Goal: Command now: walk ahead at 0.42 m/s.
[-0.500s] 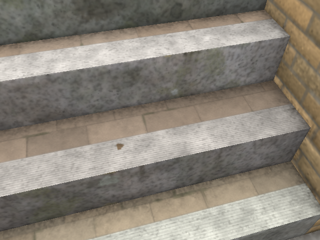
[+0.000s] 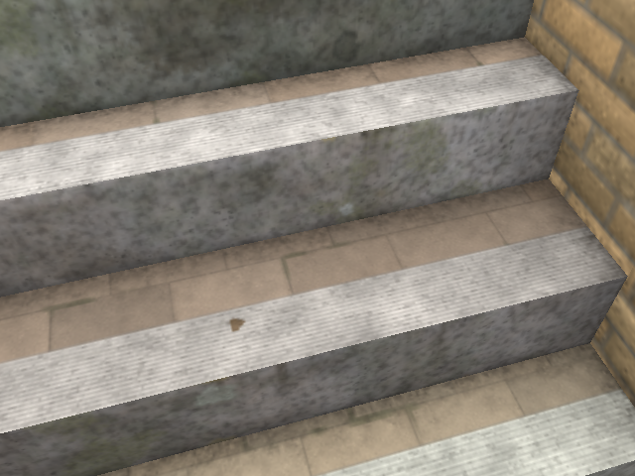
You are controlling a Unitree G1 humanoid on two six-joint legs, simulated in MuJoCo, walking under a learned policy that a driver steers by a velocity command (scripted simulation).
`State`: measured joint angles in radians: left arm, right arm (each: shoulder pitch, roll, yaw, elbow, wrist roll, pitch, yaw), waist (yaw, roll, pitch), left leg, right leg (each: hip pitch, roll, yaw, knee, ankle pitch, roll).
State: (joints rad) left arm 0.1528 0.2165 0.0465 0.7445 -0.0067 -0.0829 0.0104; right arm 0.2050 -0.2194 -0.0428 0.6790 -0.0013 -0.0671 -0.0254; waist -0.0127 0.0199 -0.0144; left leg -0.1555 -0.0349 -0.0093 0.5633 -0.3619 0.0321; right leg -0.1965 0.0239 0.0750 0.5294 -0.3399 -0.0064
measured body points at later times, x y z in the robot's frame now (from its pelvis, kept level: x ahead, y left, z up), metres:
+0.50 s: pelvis +0.10 +0.04 +0.01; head +0.10 +0.07 +0.46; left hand +0.24 +0.27 -0.11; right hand +0.10 -0.22 -0.11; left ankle +0.10 +0.12 -0.73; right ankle +0.09 -0.09 -0.51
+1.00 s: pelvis +0.28 -0.06 +0.09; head +0.34 -0.06 +0.54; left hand +0.49 +0.17 +0.01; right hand +0.42 -0.32 -0.03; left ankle +0.16 +0.07 -0.46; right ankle +0.41 -0.14 -0.52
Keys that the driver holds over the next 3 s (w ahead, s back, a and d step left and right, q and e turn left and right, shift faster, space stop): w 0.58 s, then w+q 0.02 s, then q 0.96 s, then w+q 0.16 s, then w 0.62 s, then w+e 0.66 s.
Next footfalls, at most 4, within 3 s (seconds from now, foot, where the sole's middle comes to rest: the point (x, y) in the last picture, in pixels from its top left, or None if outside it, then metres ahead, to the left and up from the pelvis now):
0.30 left None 0.14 0.13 -0.77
0.86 right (426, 473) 0.45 -0.15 -0.56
1.44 left None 0.40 0.07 -0.56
1.94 right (427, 453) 0.49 -0.15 -0.56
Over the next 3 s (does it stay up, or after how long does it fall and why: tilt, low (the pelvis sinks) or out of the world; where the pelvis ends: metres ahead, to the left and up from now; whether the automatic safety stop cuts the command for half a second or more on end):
stays up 0.81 0.09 0.57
